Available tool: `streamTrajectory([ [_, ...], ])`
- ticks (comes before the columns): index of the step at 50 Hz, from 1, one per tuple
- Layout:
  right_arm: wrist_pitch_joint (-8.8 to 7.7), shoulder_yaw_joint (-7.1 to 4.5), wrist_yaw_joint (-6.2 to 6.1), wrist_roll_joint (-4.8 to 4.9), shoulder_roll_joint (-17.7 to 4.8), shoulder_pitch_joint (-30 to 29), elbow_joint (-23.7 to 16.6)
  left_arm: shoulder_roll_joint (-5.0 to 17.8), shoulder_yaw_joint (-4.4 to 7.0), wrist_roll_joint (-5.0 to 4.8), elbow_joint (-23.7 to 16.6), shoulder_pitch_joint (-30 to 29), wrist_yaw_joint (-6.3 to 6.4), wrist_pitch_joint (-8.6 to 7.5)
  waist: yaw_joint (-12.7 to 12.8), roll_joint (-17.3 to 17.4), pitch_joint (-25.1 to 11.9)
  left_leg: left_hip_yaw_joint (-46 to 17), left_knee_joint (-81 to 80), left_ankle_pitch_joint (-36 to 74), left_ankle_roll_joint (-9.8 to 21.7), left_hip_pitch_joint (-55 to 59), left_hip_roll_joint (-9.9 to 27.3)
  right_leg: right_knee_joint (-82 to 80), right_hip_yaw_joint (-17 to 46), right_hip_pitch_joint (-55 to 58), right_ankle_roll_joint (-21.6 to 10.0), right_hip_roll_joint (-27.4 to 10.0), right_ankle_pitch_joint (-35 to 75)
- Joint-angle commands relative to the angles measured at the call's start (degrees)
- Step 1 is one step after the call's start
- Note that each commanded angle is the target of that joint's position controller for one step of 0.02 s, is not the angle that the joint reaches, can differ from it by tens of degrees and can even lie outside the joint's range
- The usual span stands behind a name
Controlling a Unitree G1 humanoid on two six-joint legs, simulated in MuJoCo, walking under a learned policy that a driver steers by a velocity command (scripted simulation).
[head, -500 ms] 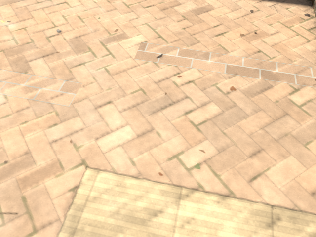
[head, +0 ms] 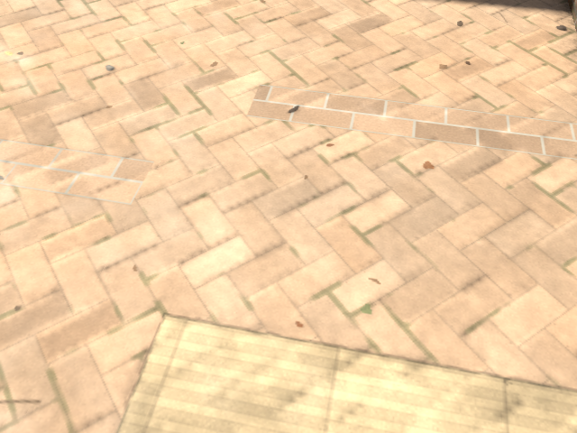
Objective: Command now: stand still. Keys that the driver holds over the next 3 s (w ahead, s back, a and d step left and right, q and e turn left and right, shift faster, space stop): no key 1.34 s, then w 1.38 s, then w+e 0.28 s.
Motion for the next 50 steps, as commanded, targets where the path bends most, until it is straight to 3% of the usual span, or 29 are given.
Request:
streamTrajectory([
  [1, -0.44, -0.69, -0.13, -0.02, -5.1, -0.4, -1.6, 4.4, 0.55, 0.02, -0.7, 3.6, 0.1, -0.43, -0.2, -0.1, 0.2, -2.9, -4.9, 4.5, 2.4, 7.1, 2.4, -8.2, 2.2, -8.8, -1.2, -2.1, 2.2],
  [23, -0.54, 0.49, 0.04, 0.08, -5.2, 2.1, 2.1, 3.9, -0.4, -0.05, 0.3, 6.9, -0.39, -0.83, -0.4, -0.4, 0.6, -2.7, -5.4, 5.1, 2.2, 6.9, 2.2, -9.4, 2.2, -8.2, -1.5, -1.9, 3.8],
  [50, -0.44, 1.34, 0.1, 0.21, -5.5, 3.2, 3.5, 4.2, -1.06, -0.1, 0.6, 9.6, -0.59, -1.0, -0.5, -0.4, 0.4, -2.5, -4.9, 7.9, 2.1, 7.3, 2.1, -9.6, 2.0, -7.5, -1.5, -1.7, 7.1],
])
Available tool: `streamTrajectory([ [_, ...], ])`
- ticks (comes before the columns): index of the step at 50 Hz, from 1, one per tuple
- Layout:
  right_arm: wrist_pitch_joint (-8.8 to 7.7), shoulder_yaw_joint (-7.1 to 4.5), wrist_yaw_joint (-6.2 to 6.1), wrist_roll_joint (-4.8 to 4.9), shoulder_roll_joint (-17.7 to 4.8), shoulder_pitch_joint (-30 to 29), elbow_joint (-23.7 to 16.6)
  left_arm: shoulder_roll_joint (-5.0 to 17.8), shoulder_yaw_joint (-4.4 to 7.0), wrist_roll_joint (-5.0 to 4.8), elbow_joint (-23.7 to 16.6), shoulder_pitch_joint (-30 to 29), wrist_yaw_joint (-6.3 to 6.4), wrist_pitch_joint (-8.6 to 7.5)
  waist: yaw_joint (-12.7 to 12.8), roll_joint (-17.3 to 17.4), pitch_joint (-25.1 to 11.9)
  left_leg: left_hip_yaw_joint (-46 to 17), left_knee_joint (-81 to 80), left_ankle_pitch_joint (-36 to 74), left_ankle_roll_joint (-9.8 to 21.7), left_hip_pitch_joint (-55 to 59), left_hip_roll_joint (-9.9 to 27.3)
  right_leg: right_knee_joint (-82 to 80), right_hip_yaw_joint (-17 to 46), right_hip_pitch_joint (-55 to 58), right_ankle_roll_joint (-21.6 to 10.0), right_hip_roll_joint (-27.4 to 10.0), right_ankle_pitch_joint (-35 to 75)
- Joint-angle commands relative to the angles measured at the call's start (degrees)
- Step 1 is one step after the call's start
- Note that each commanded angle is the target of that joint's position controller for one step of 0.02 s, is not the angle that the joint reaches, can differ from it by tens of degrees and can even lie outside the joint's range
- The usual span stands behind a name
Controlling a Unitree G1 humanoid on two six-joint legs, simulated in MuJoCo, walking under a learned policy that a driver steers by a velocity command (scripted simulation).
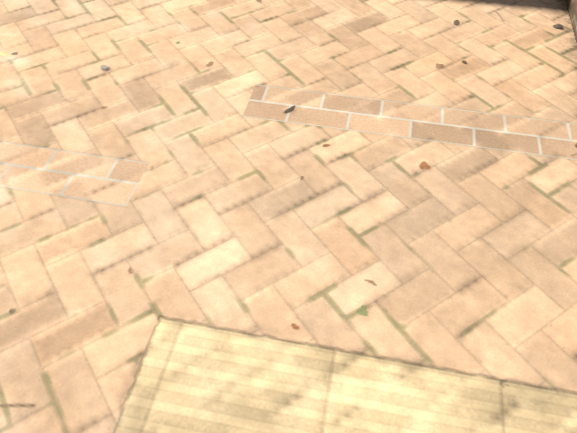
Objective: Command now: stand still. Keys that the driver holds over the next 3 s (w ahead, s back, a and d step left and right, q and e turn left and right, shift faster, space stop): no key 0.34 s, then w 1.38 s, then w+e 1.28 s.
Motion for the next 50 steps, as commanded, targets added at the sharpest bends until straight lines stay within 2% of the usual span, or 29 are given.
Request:
streamTrajectory([
  [1, -0.34, -0.69, -0.14, 0.0, -5.2, 1.1, -1.4, 4.3, 0.58, -0.01, -0.3, 5.6, 0.09, -0.19, 0.0, -0.4, 1.1, -1.9, -3.3, 7.8, 2.7, 6.8, 1.7, -7.1, 2.3, -8.5, -0.9, -2.3, 6.6],
  [17, -0.28, -0.47, -0.21, 0.04, -5.1, 2.1, -0.9, 4.2, 0.39, -0.03, -0.4, 6.9, 0.0, -0.2, 0.0, -0.4, 1.4, -1.8, -3.3, 8.0, 2.5, 6.8, 1.7, -7.4, 2.4, -8.3, -1.0, -2.2, 7.1],
  [18, -0.22, -0.38, -0.2, 0.05, -4.7, 3.1, -0.4, 4.0, 0.41, -0.13, 0.2, 8.2, 0.04, -0.11, 0.1, -0.8, 0.2, -0.8, -2.8, 1.7, 2.5, 7.1, 0.7, -8.1, 2.3, -7.7, -1.5, -2.0, 1.1],
  [19, -0.17, -0.61, -0.21, 0.36, -5.0, 3.4, -0.2, 5.3, 0.89, -0.5, 0.1, 8.4, 0.18, 0.07, 0.3, -2.1, 1.2, 1.2, -0.6, -7.8, 2.4, 5.3, -1.1, -9.0, 3.4, -8.4, -2.8, -2.4, -7.7],
  [20, -0.32, -0.87, -0.17, 0.58, -5.4, 2.9, -0.4, 7.2, 1.53, -0.81, -0.6, 7.8, 0.36, 0.15, 0.7, -4.4, 3.4, 3.0, 2.4, -15.6, 2.4, 1.3, -2.7, -10.8, 6.8, -9.1, -4.9, -4.4, -17.0],
  [21, -0.81, -0.93, 0.08, 0.58, -5.4, 0.6, -1.5, 8.7, 2.05, -1.09, -1.1, 8.7, 0.48, -0.03, 1.8, -6.4, 5.9, 4.2, 6.9, -17.0, 2.4, -4.2, -3.2, -14.2, 12.5, -8.6, -7.4, -8.7, -24.6],
  [22, -1.61, -0.77, 0.51, 0.79, -4.6, -1.7, -2.8, 11.0, 2.86, -1.41, -1.4, 9.0, 0.55, -0.4, 2.5, -9.5, 8.5, 4.9, 12.4, -14.0, 2.8, -9.5, -2.4, -18.0, 19.8, -7.2, -10.5, -14.7, -28.5],
  [23, -2.57, -0.46, 1.08, 0.88, -3.7, -3.5, -3.9, 12.3, 3.47, -1.53, -1.8, 8.5, 0.61, -1.02, 2.8, -10.1, 10.9, 3.0, 17.2, -12.0, 3.4, -13.5, 0.3, -19.8, 24.9, -7.1, -12.9, -19.4, -27.7],
  [24, -3.42, -0.53, 1.6, 1.09, -4.0, -4.7, -4.8, 11.4, 3.42, -1.22, -2.1, 8.2, 0.5, -1.66, 2.8, -9.3, 11.9, 1.4, 20.6, -14.0, 4.0, -18.0, 2.2, -19.8, 26.4, -4.6, -13.8, -21.1, -23.2],
  [25, -4.12, -0.59, 2.02, 1.39, -4.3, -5.2, -5.5, 10.7, 3.35, -1.09, -2.3, 7.9, 0.21, -2.21, 2.5, -8.5, 12.0, 0.3, 21.4, -16.3, 4.3, -21.1, 3.7, -18.9, 25.5, -1.6, -13.6, -21.1, -18.2],
  [26, -4.75, -0.61, 2.41, 1.73, -4.5, -5.0, -5.9, 10.3, 3.33, -1.41, -2.6, 7.3, -0.14, -2.48, 2.0, -7.5, 11.3, 0.1, 18.5, -17.1, 4.5, -21.0, 4.3, -17.7, 23.1, 0.2, -12.5, -20.1, -14.3],
  [27, -5.2, -0.68, 2.63, 1.88, -4.7, -4.5, -6.0, 10.4, 3.36, -1.8, -2.9, 6.5, -0.49, -2.47, 1.5, -6.3, 10.1, 1.5, 13.6, -16.4, 4.4, -16.9, 3.7, -16.7, 19.5, -0.3, -11.1, -18.2, -11.0],
  [28, -5.47, -0.88, 2.81, 1.96, -4.4, -2.0, -5.1, 10.8, 3.34, -2.02, -3.1, 5.1, -0.77, -2.35, -0.1, -5.7, 8.8, 4.3, 7.9, -13.0, 4.2, -8.7, 1.9, -14.8, 15.2, -3.9, -9.7, -15.5, -8.7],
  [29, -5.48, -1.34, 2.91, 1.9, -4.2, 3.6, -2.8, 11.2, 3.33, -2.14, -3.5, 3.8, -1.02, -2.19, -2.5, -5.2, 6.8, 7.4, 3.5, -6.8, 3.6, 2.3, -1.2, -11.3, 11.7, -9.0, -8.7, -12.8, -5.4],
  [30, -5.22, -2.37, 2.79, 1.66, -5.5, 10.4, -0.3, 11.8, 3.27, -1.99, -3.9, 3.4, -1.19, -2.27, -5.1, -4.7, 3.6, 8.5, 2.3, -3.4, 3.3, 12.4, -3.9, -5.5, 9.2, -12.9, -7.7, -10.4, 4.5],
  [31, -5.24, -3.73, 2.54, 1.43, -8.8, 18.3, 1.1, 10.6, 2.8, -1.91, -5.1, 0.4, -1.29, -2.61, -9.0, 1.2, 0.7, -1.1, -2.6, -5.5, 5.6, 20.9, 1.9, 9.8, 3.7, -18.2, -4.8, -6.3, 13.6],
  [32, -5.55, -5.1, 2.15, 1.43, -16.0, 26.3, 1.1, 5.4, 1.47, -1.55, -7.4, 0.3, -1.27, -3.61, -10.1, 17.3, -4.7, -28.5, -13.6, -10.2, 13.7, 31.5, 17.0, 32.8, -2.1, -31.6, -0.2, 1.6, 3.3],
  [33, -6.49, -3.5, 2.53, 0.21, -12.7, 25.5, 1.2, 4.7, 1.31, -2.37, -8.5, -1.1, -1.48, -4.76, -8.5, 15.3, -6.7, -44.8, -20.7, -16.1, 18.1, 30.0, 22.5, 46.4, 7.7, -37.2, -1.1, 1.9, -8.7],
  [34, -7.26, -2.4, 2.57, 0.32, -10.2, 19.0, -0.6, 6.6, 1.75, -3.8, -9.9, -3.7, -2.04, -5.47, -5.6, 9.1, -1.0, -39.7, -20.2, -19.6, 16.7, 25.8, 22.7, 52.3, 9.8, -42.9, -2.9, -1.8, -5.3],
  [35, -7.51, -1.47, 2.97, 0.3, -7.8, 14.0, -2.1, 7.7, 1.98, -3.74, -10.3, -5.2, -2.2, -5.66, -3.7, 4.7, 1.6, -31.2, -20.1, -17.0, 14.3, 21.6, 20.1, 52.6, 9.1, -43.5, -4.2, -4.5, 0.5],
  [36, -7.57, -0.88, 3.46, 0.13, -7.2, 10.7, -3.0, 8.3, 2.52, -2.92, -10.0, -5.0, -1.99, -5.65, -1.7, 1.9, 3.0, -23.5, -21.0, -10.9, 12.3, 17.9, 17.5, 49.2, 8.5, -42.1, -4.6, -6.5, 5.4],
  [37, -7.47, -0.4, 3.72, -0.07, -6.3, 9.5, -3.3, 9.1, 3.08, -2.15, -9.7, -4.3, -1.85, -5.2, -0.4, 2.0, 3.7, -17.0, -21.8, -4.9, 10.4, 14.2, 14.6, 45.6, 7.8, -38.5, -4.6, -8.0, 8.1],
  [38, -7.08, -0.1, 3.77, -0.38, -5.5, 10.0, -3.1, 9.1, 3.35, -2.07, -9.2, -3.2, -2.02, -4.57, 0.5, 3.2, 3.4, -12.6, -22.0, -0.9, 9.4, 12.5, 12.4, 43.8, 7.2, -36.1, -4.4, -8.4, 9.6],
  [40, -6.71, 0.07, 3.21, -0.61, -5.9, 13.3, -2.3, 8.0, 3.27, -1.92, -9.6, -4.5, -2.42, -3.52, 0.4, 3.0, 3.4, -7.8, -22.6, 6.9, 9.7, 12.3, 10.8, 41.1, 5.3, -36.8, -3.2, -8.8, 11.6],
  [42, -6.54, -0.1, 2.33, -0.79, -7.7, 14.9, -2.3, 7.1, 2.87, -1.49, -12.1, -9.9, -2.58, -3.31, -0.2, 2.1, 4.2, -6.3, -23.5, 10.9, 10.4, 12.7, 11.1, 35.3, 4.8, -39.8, -1.8, -9.2, 14.7],
  [44, -6.16, -0.14, 1.66, -0.79, -8.3, 14.9, -3.3, 6.4, 2.28, -1.37, -14.7, -16.1, -2.84, -3.66, -1.3, 1.8, 4.8, -4.3, -24.1, 12.8, 10.3, 11.8, 10.4, 24.7, 3.9, -38.8, -0.8, -8.6, 18.9],
  [47, -5.88, -0.77, 1.06, -0.17, -10.3, 17.0, -3.9, 6.5, 1.75, -1.78, -16.8, -22.8, -3.59, -4.03, -3.2, 2.9, 5.4, -2.7, -25.2, 12.0, 10.3, 13.1, 10.9, 13.4, 2.0, -34.9, -0.2, -6.5, 22.5],
  [50, -5.43, -1.35, 0.99, 0.64, -10.5, 19.1, -3.4, 7.4, 1.67, -2.07, -18.6, -26.7, -4.61, -4.32, -3.6, 2.9, 6.5, -2.1, -23.5, 12.6, 9.8, 19.1, 13.2, 7.2, 2.4, -34.6, -1.5, -5.5, 21.7],
])
Over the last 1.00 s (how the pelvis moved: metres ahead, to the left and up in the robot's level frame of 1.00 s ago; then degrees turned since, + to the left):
0.01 -0.01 0.00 0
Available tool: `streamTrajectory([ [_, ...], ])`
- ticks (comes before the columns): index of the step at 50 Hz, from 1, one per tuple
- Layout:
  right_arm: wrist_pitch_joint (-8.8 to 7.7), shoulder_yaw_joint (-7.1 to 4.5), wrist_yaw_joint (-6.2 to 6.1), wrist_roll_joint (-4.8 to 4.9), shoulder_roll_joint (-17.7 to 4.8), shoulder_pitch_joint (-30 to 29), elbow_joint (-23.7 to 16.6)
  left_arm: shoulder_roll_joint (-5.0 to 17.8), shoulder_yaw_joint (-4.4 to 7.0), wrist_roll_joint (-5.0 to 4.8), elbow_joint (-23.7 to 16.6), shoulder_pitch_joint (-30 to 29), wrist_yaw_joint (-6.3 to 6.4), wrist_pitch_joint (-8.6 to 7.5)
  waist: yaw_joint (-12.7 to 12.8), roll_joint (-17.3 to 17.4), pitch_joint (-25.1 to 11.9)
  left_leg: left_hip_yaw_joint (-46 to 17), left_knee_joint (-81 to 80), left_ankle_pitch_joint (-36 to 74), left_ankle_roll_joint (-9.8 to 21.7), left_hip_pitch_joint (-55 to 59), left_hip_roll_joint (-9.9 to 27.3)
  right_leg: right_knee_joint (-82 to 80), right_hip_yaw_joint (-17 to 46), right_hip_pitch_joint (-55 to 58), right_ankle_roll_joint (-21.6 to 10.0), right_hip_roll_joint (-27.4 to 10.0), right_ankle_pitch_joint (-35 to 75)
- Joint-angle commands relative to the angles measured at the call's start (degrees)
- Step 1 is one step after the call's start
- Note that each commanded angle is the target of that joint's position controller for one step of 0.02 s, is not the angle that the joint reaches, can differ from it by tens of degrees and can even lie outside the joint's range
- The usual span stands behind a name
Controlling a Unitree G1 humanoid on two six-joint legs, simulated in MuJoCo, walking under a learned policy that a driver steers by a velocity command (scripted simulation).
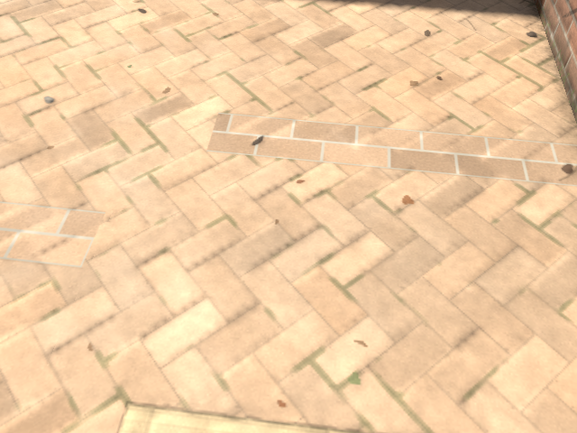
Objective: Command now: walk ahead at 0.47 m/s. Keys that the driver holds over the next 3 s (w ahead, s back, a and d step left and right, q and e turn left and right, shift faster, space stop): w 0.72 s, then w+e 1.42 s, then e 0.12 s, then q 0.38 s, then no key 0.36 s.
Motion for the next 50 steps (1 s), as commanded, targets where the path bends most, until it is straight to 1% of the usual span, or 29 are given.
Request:
streamTrajectory([
  [1, 0.12, -2.31, -0.51, 0.62, -10.4, 2.5, -1.4, 2.8, 0.09, -0.24, -5.8, -8.9, -1.19, -1.15, 1.1, 5.9, 8.7, -6.3, -2.3, 21.3, 8.3, -2.2, 16.8, -6.3, -0.8, -0.6, -1.4, 1.6, -0.7],
  [3, 0.47, -2.87, -0.43, 0.48, -11.6, 1.1, -1.9, 4.8, 0.95, -0.14, -5.6, -5.8, -1.64, -1.45, 3.8, 7.9, 5.6, -5.4, 3.4, 35.8, 7.1, 0.5, 17.4, -8.3, -2.1, 6.6, -3.5, 4.1, -4.2],
  [4, 0.8, -3.16, -0.39, 0.19, -12.4, 0.1, -2.3, 6.9, 2.0, -0.11, -4.3, -0.6, -1.5, -1.53, 6.8, 9.3, 1.9, -4.4, 9.9, 46.5, 6.3, 0.9, 16.8, -8.1, -3.7, 14.1, -4.8, 6.4, -5.5],
  [5, 1.2, -2.94, -0.3, -0.15, -11.8, -1.1, -2.8, 9.5, 3.54, -0.31, -1.1, 9.9, -1.21, -1.36, 11.9, 9.6, -3.9, -2.3, 22.0, 52.6, 4.8, -2.3, 14.2, -8.4, -4.9, 27.3, -6.6, 8.5, -5.9],
  [6, 1.12, -2.1, -0.06, -0.82, -9.9, -1.2, -4.5, 13.9, 4.95, 0.21, 1.4, 20.9, -0.54, -1.16, 15.5, 5.0, -12.0, -0.7, 40.6, 38.2, 2.7, -16.6, 11.1, -6.4, 6.3, 47.0, -10.1, -0.8, -5.9],
  [7, -0.45, 0.49, 0.98, -0.33, -0.1, 7.2, -5.0, 18.5, 5.76, 1.19, 3.1, 25.6, -0.69, -0.98, 10.1, -12.6, -23.5, -4.2, 62.9, -5.5, -0.7, -37.9, -0.9, -15.6, 38.1, 66.6, -20.2, -16.1, -20.7],
  [8, -2.41, -0.74, 1.27, 1.56, -5.3, 2.8, -4.6, 13.1, 4.27, 1.13, 3.0, 24.9, -0.53, -0.97, 12.2, -9.8, -23.9, -13.4, 70.9, -12.3, 0.6, -44.2, -0.4, -23.8, 46.6, 66.2, -18.5, -15.7, -23.4],
  [9, -3.37, -1.72, 1.29, 2.98, -8.8, -3.8, -7.2, 10.6, 3.59, 0.75, 2.3, 19.0, -0.28, -1.2, 11.0, -8.2, -13.8, -11.7, 72.9, -8.9, 1.5, -49.4, 3.0, -23.8, 36.5, 58.3, -15.2, -14.0, -19.7],
  [10, -3.69, -1.82, 0.74, 2.65, -9.8, -7.8, -8.5, 8.2, 2.78, 0.79, 0.9, 13.2, -0.23, -1.43, 9.0, -1.6, -9.0, -10.3, 70.3, -3.3, 2.1, -47.5, 6.5, -24.5, 28.2, 48.1, -13.4, -12.3, -12.5],
  [11, -3.24, -2.42, 0.16, 1.66, -9.9, -9.5, -8.7, 6.4, 2.28, 1.38, 0.6, 9.6, -0.5, -1.75, 6.8, 1.3, -5.3, -9.5, 66.8, 0.2, 2.2, -44.1, 8.6, -26.0, 22.1, 38.7, -12.4, -10.3, -6.8],
  [12, -2.22, -2.72, -0.07, 1.2, -9.1, -7.7, -8.6, 4.9, 1.84, 2.1, 1.0, 8.2, -0.76, -2.11, 4.3, 0.1, -4.4, -10.1, 64.4, 2.1, 2.6, -39.8, 10.5, -27.5, 18.1, 33.1, -11.7, -8.4, -5.4],
  [13, -1.27, -2.68, -0.14, 1.17, -7.6, -6.1, -8.3, 4.2, 1.7, 2.16, 1.6, 8.2, -0.99, -2.17, 3.1, -0.8, -3.5, -10.1, 62.5, 2.6, 2.8, -37.9, 11.0, -29.3, 16.0, 30.3, -11.9, -7.3, -6.1],
  [14, -0.57, -2.61, -0.22, 1.23, -6.6, -5.4, -8.3, 4.5, 1.76, 1.92, 2.3, 8.9, -0.89, -2.24, 2.5, -1.3, -2.3, -9.7, 60.5, 2.6, 2.7, -37.6, 11.4, -31.0, 13.8, 28.3, -12.4, -6.7, -6.0],
  [16, 0.2, -2.74, -0.27, 0.85, -6.9, -8.6, -9.6, 6.3, 2.11, 1.75, 3.3, 10.7, -0.2, -2.34, 2.1, -0.7, 0.6, -9.1, 55.6, 5.4, 1.8, -40.5, 12.1, -33.5, 11.2, 26.4, -13.0, -6.6, -4.9],
  [20, 0.07, -2.92, 0.08, -0.05, -7.3, -17.6, -12.4, 8.2, 2.56, 1.41, 4.1, 14.6, 1.35, -1.69, 4.1, 0.3, 2.5, -8.1, 41.3, 17.5, -0.2, -46.6, 12.1, -34.8, 7.5, 29.9, -11.9, -5.7, -3.0],
  [24, -0.39, -2.37, 0.9, 0.53, -6.4, -25.7, -14.2, 9.2, 2.78, 0.65, 5.0, 18.2, 1.81, -1.24, 7.0, -0.3, 3.8, -5.0, 28.0, 24.3, -0.7, -43.3, 9.0, -34.4, 3.6, 32.5, -9.9, -4.3, -3.1],
  [28, -0.78, -2.13, 2.21, 1.03, -6.9, -30.7, -16.2, 9.6, 3.22, 0.25, 6.7, 21.4, 1.87, -0.33, 8.4, -1.1, 5.4, -4.9, 21.9, 20.4, 0.5, -44.2, 7.8, -30.8, 4.0, 40.1, -9.3, -7.3, -3.3],
  [31, -1.41, -2.91, 2.92, 1.08, -9.2, -27.6, -16.3, 10.7, 3.79, 0.15, 6.7, 19.9, 2.14, 0.49, 5.5, -2.7, 3.5, -3.6, 19.2, 14.0, 3.0, -37.9, 5.8, -25.3, 4.4, 43.7, -7.8, -9.0, 6.3],
  [32, -1.57, -3.85, 2.86, 0.9, -10.7, -22.1, -14.7, 10.7, 3.75, 0.09, 6.4, 18.3, 2.21, 0.8, 2.2, -2.9, 0.3, -1.8, 18.0, 13.4, 4.2, -30.1, 3.7, -18.9, 2.6, 43.4, -6.6, -7.4, 16.2],
  [33, -1.61, -5.43, 2.5, 0.72, -13.6, -11.8, -11.4, 9.1, 3.15, 0.37, 5.9, 17.8, 2.24, 1.03, -2.0, -1.6, -5.9, -1.7, 18.6, 14.0, 5.9, -16.2, 3.1, -6.8, 0.1, 39.1, -4.9, -4.0, 20.4],
  [34, -1.38, -6.75, 1.86, 0.05, -18.7, -1.2, -9.5, 6.6, 2.04, 1.64, 4.4, 18.8, 2.23, 0.9, -4.5, 7.4, -15.0, -16.6, 18.9, 13.8, 9.8, 1.3, 15.3, 13.6, -3.1, 26.5, -2.5, 0.1, 3.2],
  [35, -1.31, -6.88, 2.49, -0.24, -20.8, 0.2, -8.6, -0.6, 0.19, 0.94, 4.4, 25.4, 1.54, -0.57, 0.0, 22.1, -20.7, -44.6, 9.4, 1.6, 18.3, 17.2, 25.4, 30.6, 1.5, 4.6, 0.1, 10.6, -32.4],
  [36, -1.55, -5.36, 2.6, 0.2, -15.2, -1.5, -9.3, 6.1, 1.64, -0.49, 4.7, 21.2, 1.36, -1.85, -1.8, 15.1, -17.7, -45.1, 6.5, -3.3, 15.8, 15.3, 23.7, 37.2, 8.3, -2.0, -1.1, 7.4, -32.7],
  [37, -1.73, -4.64, 2.35, 0.26, -12.4, -6.3, -10.4, 8.5, 2.25, -1.61, 3.1, 16.0, 1.28, -2.48, -1.4, 11.6, -10.7, -35.6, 6.4, 0.3, 13.1, 8.1, 22.5, 37.7, 7.7, -4.9, -2.4, 4.7, -27.3],
  [38, -1.82, -4.03, 2.35, -0.09, -11.0, -11.1, -11.5, 8.2, 2.27, -1.38, 2.7, 13.7, 1.78, -2.33, 0.7, 5.9, -7.2, -28.4, 5.1, 6.7, 11.7, -0.5, 20.9, 35.3, 6.5, -2.0, -2.5, 1.5, -21.6],
  [39, -2.02, -3.61, 2.45, -0.56, -9.2, -13.7, -11.6, 7.7, 2.72, -0.62, 2.7, 12.7, 2.18, -1.71, 2.2, 4.9, -4.1, -23.1, 3.2, 10.1, 10.9, -7.1, 19.0, 31.9, 6.7, 0.6, -2.3, -0.2, -18.2],
  [41, -2.41, -3.19, 2.48, -1.32, -7.4, -14.0, -10.6, 5.7, 2.96, -0.73, 3.3, 15.3, 2.15, 0.14, 4.6, 7.4, -2.6, -16.7, 0.0, 12.8, 9.9, -12.6, 16.8, 28.6, 7.6, 5.4, -2.4, -1.8, -15.1],
  [45, -2.69, -4.01, 1.2, -1.5, -10.1, -11.2, -8.8, 4.4, 3.2, -0.39, 2.1, 12.1, 2.18, 1.68, 4.7, 5.3, 1.1, -8.5, -2.6, 20.9, 9.7, -13.0, 16.6, 22.3, 9.3, -0.4, -1.1, -1.1, -8.0],
  [50, -2.23, -3.91, -0.12, -1.27, -10.4, -10.2, -8.6, 3.4, 2.98, 0.22, -0.7, 4.9, 1.01, 1.36, 3.0, 5.3, 3.2, 0.2, -3.8, 23.5, 7.2, -11.1, 14.9, 7.4, 6.0, -1.1, -0.3, 0.5, 4.6],
])
Over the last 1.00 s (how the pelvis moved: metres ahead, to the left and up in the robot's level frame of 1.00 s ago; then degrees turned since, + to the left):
0.22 0.03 0.00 -1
